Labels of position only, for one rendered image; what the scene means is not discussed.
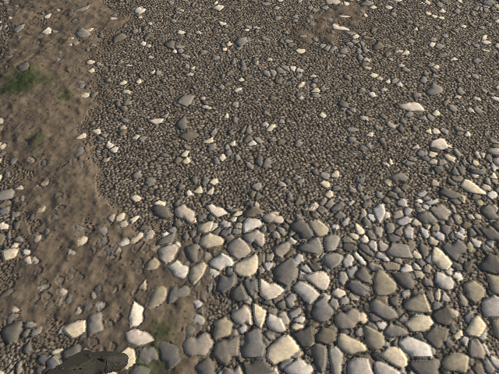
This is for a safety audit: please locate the robot left hand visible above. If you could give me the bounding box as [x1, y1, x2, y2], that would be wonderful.
[45, 350, 129, 374]

